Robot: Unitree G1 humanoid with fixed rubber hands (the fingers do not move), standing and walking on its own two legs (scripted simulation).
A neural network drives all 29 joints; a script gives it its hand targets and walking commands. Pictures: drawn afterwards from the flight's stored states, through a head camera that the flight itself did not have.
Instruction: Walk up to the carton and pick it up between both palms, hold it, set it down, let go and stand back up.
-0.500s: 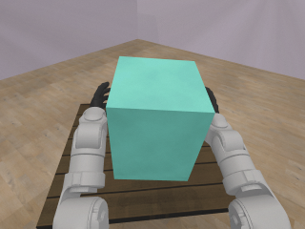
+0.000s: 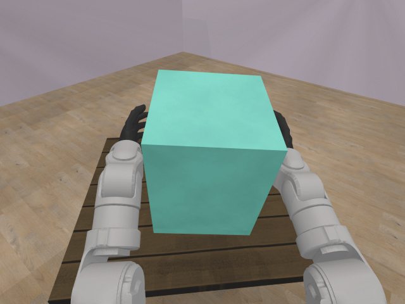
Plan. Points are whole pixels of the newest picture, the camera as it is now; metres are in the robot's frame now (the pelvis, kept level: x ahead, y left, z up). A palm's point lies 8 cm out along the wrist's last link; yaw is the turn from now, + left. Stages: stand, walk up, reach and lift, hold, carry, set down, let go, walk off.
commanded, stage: set down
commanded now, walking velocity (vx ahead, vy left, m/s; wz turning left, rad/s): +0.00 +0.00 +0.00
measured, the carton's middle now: (206, 156) +0.37 +0.00 +0.18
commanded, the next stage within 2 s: none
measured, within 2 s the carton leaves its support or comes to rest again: neither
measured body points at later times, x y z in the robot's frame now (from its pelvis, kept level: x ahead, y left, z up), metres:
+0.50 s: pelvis +0.02 +0.00 +0.00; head +0.00 +0.02 +0.45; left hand +0.41 +0.14 +0.15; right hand +0.39 -0.16 +0.14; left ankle +0.03 +0.12 -0.75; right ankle +0.03 -0.12 -0.75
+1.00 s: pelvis +0.02 +0.00 +0.00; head +0.02 +0.02 +0.45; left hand +0.42 +0.13 +0.12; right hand +0.39 -0.17 +0.11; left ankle +0.02 +0.12 -0.75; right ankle +0.03 -0.12 -0.75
